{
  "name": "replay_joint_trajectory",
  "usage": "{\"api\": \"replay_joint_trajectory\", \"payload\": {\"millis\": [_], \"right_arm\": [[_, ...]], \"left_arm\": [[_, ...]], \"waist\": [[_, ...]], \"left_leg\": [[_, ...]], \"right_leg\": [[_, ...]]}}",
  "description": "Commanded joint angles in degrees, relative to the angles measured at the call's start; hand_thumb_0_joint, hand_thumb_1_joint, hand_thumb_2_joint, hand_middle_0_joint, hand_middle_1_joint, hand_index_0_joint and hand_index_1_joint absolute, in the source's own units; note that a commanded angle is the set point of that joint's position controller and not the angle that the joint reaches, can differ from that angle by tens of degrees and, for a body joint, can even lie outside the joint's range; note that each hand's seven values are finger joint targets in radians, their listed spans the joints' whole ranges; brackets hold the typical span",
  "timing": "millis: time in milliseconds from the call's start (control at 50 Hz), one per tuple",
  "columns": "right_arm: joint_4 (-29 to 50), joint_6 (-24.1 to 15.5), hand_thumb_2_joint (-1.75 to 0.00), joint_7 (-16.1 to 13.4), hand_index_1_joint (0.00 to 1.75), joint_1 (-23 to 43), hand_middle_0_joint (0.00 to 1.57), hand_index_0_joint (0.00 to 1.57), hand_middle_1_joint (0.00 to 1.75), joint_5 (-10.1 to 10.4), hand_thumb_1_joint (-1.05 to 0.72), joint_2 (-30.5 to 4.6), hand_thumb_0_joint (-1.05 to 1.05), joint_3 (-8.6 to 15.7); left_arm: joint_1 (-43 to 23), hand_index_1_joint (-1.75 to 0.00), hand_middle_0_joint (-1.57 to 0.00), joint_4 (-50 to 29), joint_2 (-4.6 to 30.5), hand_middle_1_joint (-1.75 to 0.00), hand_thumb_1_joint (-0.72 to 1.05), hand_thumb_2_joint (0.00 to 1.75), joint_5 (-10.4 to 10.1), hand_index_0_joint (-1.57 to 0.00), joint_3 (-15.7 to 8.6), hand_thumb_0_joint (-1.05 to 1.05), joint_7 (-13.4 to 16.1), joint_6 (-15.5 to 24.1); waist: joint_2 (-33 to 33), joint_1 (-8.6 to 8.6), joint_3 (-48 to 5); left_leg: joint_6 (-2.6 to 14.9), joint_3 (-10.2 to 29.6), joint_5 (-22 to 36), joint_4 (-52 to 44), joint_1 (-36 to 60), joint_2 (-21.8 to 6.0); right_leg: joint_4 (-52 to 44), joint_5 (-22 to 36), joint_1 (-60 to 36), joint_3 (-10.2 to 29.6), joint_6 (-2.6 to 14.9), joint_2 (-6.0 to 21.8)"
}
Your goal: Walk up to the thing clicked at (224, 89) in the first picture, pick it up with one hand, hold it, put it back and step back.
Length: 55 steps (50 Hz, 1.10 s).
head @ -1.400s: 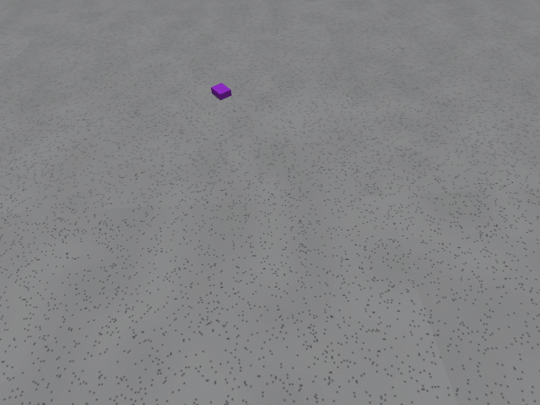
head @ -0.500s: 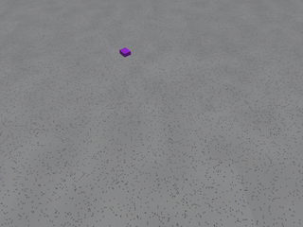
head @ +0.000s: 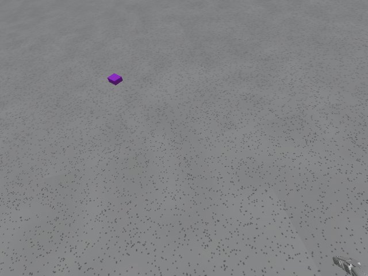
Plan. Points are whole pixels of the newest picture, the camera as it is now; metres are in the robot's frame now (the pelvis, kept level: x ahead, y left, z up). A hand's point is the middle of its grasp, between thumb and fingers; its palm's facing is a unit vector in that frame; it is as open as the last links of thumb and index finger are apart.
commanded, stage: walk up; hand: left
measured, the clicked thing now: (115, 79) +1.94 +0.83 -0.73
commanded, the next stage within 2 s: none
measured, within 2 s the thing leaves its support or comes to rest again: neither
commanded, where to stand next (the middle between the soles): +1.50 +0.90 m, yaw -44 degrees
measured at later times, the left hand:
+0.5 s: hand (72, 197) +0.37 +0.41 -0.14, palm faces -0.22 -0.84 -0.49, open 7.4 cm
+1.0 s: hand (89, 123) +0.66 +0.42 -0.10, palm faces -0.29 -0.79 -0.54, open 7.4 cm
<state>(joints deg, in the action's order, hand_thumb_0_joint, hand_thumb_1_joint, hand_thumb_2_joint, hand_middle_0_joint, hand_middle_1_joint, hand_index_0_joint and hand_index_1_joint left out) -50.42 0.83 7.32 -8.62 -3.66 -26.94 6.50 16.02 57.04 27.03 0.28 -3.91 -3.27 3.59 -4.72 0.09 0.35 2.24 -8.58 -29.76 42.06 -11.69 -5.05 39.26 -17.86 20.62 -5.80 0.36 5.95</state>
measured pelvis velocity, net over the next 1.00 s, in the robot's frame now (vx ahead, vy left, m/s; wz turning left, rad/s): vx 0.49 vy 0.16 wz -0.34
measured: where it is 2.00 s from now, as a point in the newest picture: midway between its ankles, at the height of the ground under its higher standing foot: (144, 165)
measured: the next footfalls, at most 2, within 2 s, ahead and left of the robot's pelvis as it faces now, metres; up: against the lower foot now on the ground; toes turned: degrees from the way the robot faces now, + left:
left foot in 0.38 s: +0.39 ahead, +0.22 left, +0.00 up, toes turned -4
right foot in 0.78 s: +0.50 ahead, +0.00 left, +0.00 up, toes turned -25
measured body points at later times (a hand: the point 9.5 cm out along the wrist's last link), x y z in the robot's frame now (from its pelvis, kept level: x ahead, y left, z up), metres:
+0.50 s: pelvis +0.25 +0.11 +0.00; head +0.28 +0.11 +0.45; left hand +0.38 +0.45 -0.11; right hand +0.30 -0.23 -0.09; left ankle +0.35 +0.22 -0.72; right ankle +0.12 -0.05 -0.64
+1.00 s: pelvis +0.49 +0.16 +0.00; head +0.48 +0.12 +0.45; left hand +0.67 +0.46 -0.06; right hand +0.48 -0.17 -0.13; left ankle +0.59 +0.30 -0.67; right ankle +0.47 +0.01 -0.72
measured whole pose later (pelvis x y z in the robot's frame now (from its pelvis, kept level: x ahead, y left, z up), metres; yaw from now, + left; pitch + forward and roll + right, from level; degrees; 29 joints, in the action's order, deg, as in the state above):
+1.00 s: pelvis +0.49 +0.16 +0.00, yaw -19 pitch -1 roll -3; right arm -46.3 2.8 7.5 -12.1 -3.3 -26.2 5.2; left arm 16.5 51.6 23.7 0.1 -2.3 2.3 5.9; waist -9.0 -1.4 2.4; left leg -1.5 4.0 -19.5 60.9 -32.3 -6.3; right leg 35.3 -16.2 17.6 -4.7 -0.4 2.3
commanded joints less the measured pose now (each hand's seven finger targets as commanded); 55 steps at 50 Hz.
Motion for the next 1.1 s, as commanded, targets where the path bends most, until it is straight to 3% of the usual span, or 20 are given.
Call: {"api": "replay_joint_trajectory", "payload": {"millis": [0, 100, 180, 260, 340, 360, 380, 400, 440, 480, 600, 680, 720, 740, 760, 780, 800, 820, 920, 1080], "right_arm": [[12.57, -2.85, -0.90, 1.18, 0.30, 17.61, 0.20, 0.20, 0.30, 1.15, -0.90, -9.97, 0.00, 1.48], [7.42, -1.49, -0.90, 1.88, 0.30, 8.95, 0.20, 0.20, 0.30, 1.70, -0.90, -11.47, 0.00, 1.74], [8.99, -0.11, -0.90, 3.04, 0.30, 9.88, 0.20, 0.20, 0.30, 1.24, -0.90, -10.86, 0.00, 2.28], [10.80, -0.92, -0.90, 3.45, 0.30, 13.01, 0.20, 0.20, 0.30, 1.44, -0.90, -8.94, 0.00, 1.67], [6.85, -1.04, -0.90, 2.25, 0.30, -2.94, 0.20, 0.20, 0.30, 1.29, -0.90, -10.71, 0.00, 4.01], [3.46, -1.58, -0.90, 0.94, 0.30, -14.23, 0.20, 0.20, 0.30, 0.64, -0.90, -14.31, 0.00, 5.65], [3.38, -2.45, -0.90, -0.54, 0.30, -18.40, 0.20, 0.20, 0.30, -0.04, -0.90, -19.76, 0.00, 6.79], [4.96, -2.66, -0.90, -1.38, 0.30, -9.86, 0.20, 0.20, 0.30, 2.34, -0.90, -24.40, 0.00, 7.57], [7.88, -2.60, -0.90, -1.87, 0.30, -1.78, 0.20, 0.20, 0.30, 2.68, -0.90, -16.61, 0.00, 5.90], [8.17, -3.17, -0.90, -1.99, 0.30, -0.44, 0.20, 0.20, 0.30, 2.11, -0.90, -11.91, 0.00, 4.14], [9.22, -3.72, -0.90, -1.51, 0.30, -3.91, 0.20, 0.20, 0.30, 0.31, -0.90, -10.88, 0.00, 3.67], [11.08, -2.92, -0.90, -0.96, 0.30, -0.84, 0.20, 0.20, 0.30, 0.13, -0.90, -10.31, 0.00, 3.05], [11.92, -2.42, -0.90, -0.99, 0.30, 2.40, 0.20, 0.20, 0.30, 0.31, -0.90, -10.01, 0.00, 2.65], [12.16, -2.57, -0.90, -1.04, 0.30, -0.06, 0.20, 0.20, 0.30, 0.44, -0.90, -7.46, 0.00, 1.70], [12.43, -2.48, -0.90, -1.18, 0.30, -2.35, 0.20, 0.20, 0.30, 0.01, -0.90, -5.48, 0.00, 0.88], [12.53, -1.75, -0.90, -1.40, 0.30, -6.13, 0.20, 0.20, 0.30, -0.36, -0.90, -5.36, 0.00, 0.32], [11.43, -0.66, -0.90, -1.79, 0.30, -5.36, 0.20, 0.20, 0.30, -0.21, -0.90, -11.48, 0.00, 2.22], [11.16, -0.58, -0.90, -2.24, 0.30, -2.67, 0.20, 0.20, 0.30, 0.04, -0.90, -13.12, 0.00, 2.63], [7.68, 0.57, -0.90, -0.86, 0.30, -6.39, 0.20, 0.20, 0.30, 0.48, -0.90, -10.87, 0.00, 2.35], [10.56, 0.54, -0.90, 1.43, 0.30, 2.57, 0.20, 0.20, 0.30, 0.58, -0.90, -9.79, 0.00, 3.00]], "left_arm": [[5.75, -0.30, -0.20, -4.01, 20.01, -0.30, 0.90, 0.90, 0.18, -0.20, -3.93, 0.00, 4.49, 1.53], [-0.92, -0.30, -0.20, -7.08, 17.08, -0.30, 0.90, 0.90, -0.40, -0.20, -2.88, 0.00, 5.58, 2.93], [0.15, -0.30, -0.20, -7.29, 18.72, -0.30, 0.90, 0.90, -0.15, -0.20, -3.49, 0.00, 5.27, 4.36], [1.68, -0.30, -0.20, -7.18, 19.02, -0.30, 0.90, 0.90, 0.20, -0.20, -3.87, 0.00, 5.04, 4.49], [-3.08, -0.30, -0.20, -8.35, 18.82, -0.30, 0.90, 0.90, 0.46, -0.20, -3.54, 0.00, 5.61, 3.43], [-0.97, -0.30, -0.20, -8.68, 14.53, -0.30, 0.90, 0.90, 0.70, -0.20, -2.15, 0.00, 5.75, 3.06], [1.47, -0.30, -0.20, -10.02, 6.96, -0.30, 0.90, 0.90, -0.12, -0.20, 0.41, 0.00, 5.87, 2.96], [4.21, -0.30, -0.20, -8.87, 8.87, -0.30, 0.90, 0.90, -1.08, -0.20, 0.63, 0.00, 7.12, 2.78], [2.03, -0.30, -0.20, -5.89, 13.68, -0.30, 0.90, 0.90, -1.75, -0.20, 0.06, 0.00, 5.94, 3.01], [2.53, -0.30, -0.20, -3.52, 14.49, -0.30, 0.90, 0.90, -1.74, -0.20, -1.21, 0.00, 5.37, 2.50], [-2.94, -0.30, -0.20, -5.68, 10.86, -0.30, 0.90, 0.90, -0.91, -0.20, -1.44, 0.00, 4.25, 1.60], [-3.79, -0.30, -0.20, -5.73, 10.05, -0.30, 0.90, 0.90, -0.80, -0.20, -2.12, 0.00, 3.92, 1.64], [3.08, -0.30, -0.20, -4.16, 10.48, -0.30, 0.90, 0.90, -0.47, -0.20, -3.08, 0.00, 4.40, 1.69], [9.05, -0.30, -0.20, -2.64, 12.89, -0.30, 0.90, 0.90, -0.31, -0.20, -4.48, 0.00, 5.03, 1.91], [14.77, -0.30, -0.20, -1.96, 16.15, -0.30, 0.90, 0.90, 0.17, -0.20, -5.61, 0.00, 6.02, 2.18], [12.22, -0.30, -0.20, -4.82, 19.23, -0.30, 0.90, 0.90, 0.27, -0.20, -5.77, 0.00, 6.86, 2.22], [8.32, -0.30, -0.20, -6.38, 19.65, -0.30, 0.90, 0.90, -1.03, -0.20, -5.15, 0.00, 7.38, 1.96], [6.42, -0.30, -0.20, -7.49, 19.37, -0.30, 0.90, 0.90, -1.25, -0.20, -5.11, 0.00, 7.72, 1.88], [-0.27, -0.30, -0.20, -9.25, 16.21, -0.30, 0.90, 0.90, -0.17, -0.20, -4.04, 0.00, 7.38, 3.84], [0.80, -0.30, -0.20, -8.86, 20.50, -0.30, 0.90, 0.90, 1.16, -0.20, -4.97, 0.00, 7.68, 4.31]], "waist": [[11.12, 5.13, 3.72], [9.60, -0.06, 3.46], [9.13, -0.43, 6.37], [9.02, 0.34, 4.93], [6.94, -8.75, -3.75], [-4.55, -13.70, -10.05], [-23.26, -13.97, -10.86], [-21.54, -8.18, -11.06], [-5.17, -5.24, -5.74], [-6.06, -3.10, -3.56], [-4.50, -4.29, 0.61], [0.53, -2.47, 0.64], [4.16, 2.95, -1.06], [10.35, 5.22, -5.83], [19.34, 7.64, -7.66], [19.45, 4.31, -7.06], [11.04, 3.14, -5.70], [6.64, 2.77, -2.99], [9.14, -2.86, 0.29], [12.96, -1.73, 1.08]], "left_leg": [[-4.14, 16.55, 1.23, 27.69, -40.11, -0.74], [-4.46, 15.41, 12.64, 16.48, -30.34, -4.13], [-5.06, 12.61, 19.90, 10.22, -26.82, -3.76], [-4.44, 9.50, 23.66, -1.70, -18.83, -2.72], [-1.47, 5.07, 19.58, -8.45, 5.79, 1.23], [0.76, 8.10, 12.42, -11.11, 19.96, 1.81], [2.66, 32.00, -0.14, -21.78, 26.17, -12.57], [6.02, 47.31, -10.62, -32.42, 18.92, -18.13], [5.77, 31.71, -6.43, -28.34, 9.01, -15.35], [6.39, 21.52, 2.71, -26.19, 2.91, -11.00], [12.09, 15.77, 10.14, -29.61, -0.12, -12.79], [8.95, 8.40, 9.20, -26.55, -6.35, -9.53], [6.15, 3.32, 17.09, -15.47, -12.22, -6.91], [3.59, 0.61, 23.25, -2.88, -17.26, -3.33], [0.69, -0.32, 6.22, 11.70, -27.29, 1.96], [-1.96, 5.35, -2.19, 22.70, -34.88, 3.63], [-3.38, 13.66, 0.91, 27.65, -35.08, 1.96], [-3.99, 15.67, 3.28, 28.81, -35.47, -0.51], [-3.85, 15.59, 10.80, 20.58, -24.42, -4.06], [-2.54, 8.84, 15.14, 3.57, -14.89, -3.12]], "right_leg": [[-34.17, -33.60, -19.04, 51.89, 17.28, 21.84], [-29.41, -15.73, -13.97, 25.19, 10.53, 11.69], [-29.79, -12.22, -6.83, 16.86, 10.03, 8.08], [-25.54, 5.20, -7.51, 8.76, 8.32, 5.44], [-5.08, 20.03, -2.42, 6.41, 6.41, 6.73], [17.04, 15.14, 4.93, 4.26, 3.41, 2.18], [32.93, -14.62, 21.74, 5.11, 2.58, -7.30], [40.66, -14.00, 23.83, 11.79, 5.07, -7.15], [34.83, -1.39, 20.74, 11.64, 4.53, -1.05], [26.47, 0.10, 15.64, 8.84, 2.76, 2.01], [10.69, -0.46, 12.54, 3.27, 0.91, 2.03], [1.48, 8.03, -0.05, 1.04, 1.54, 0.10], [-5.80, 12.47, -13.82, -1.33, 2.70, -1.61], [-7.57, 7.83, -25.76, 1.89, 3.41, -1.63], [-14.15, -2.87, -34.21, 13.34, 5.96, 4.49], [-20.45, -10.74, -33.61, 35.85, 10.37, 17.99], [-23.66, -18.05, -26.45, 46.95, 14.95, 21.61], [-24.59, -17.34, -22.38, 43.91, 16.58, 20.27], [-20.07, 1.85, -5.61, 18.62, 11.62, 11.10], [-15.60, -3.56, 3.79, 13.09, 11.04, 9.05]]}}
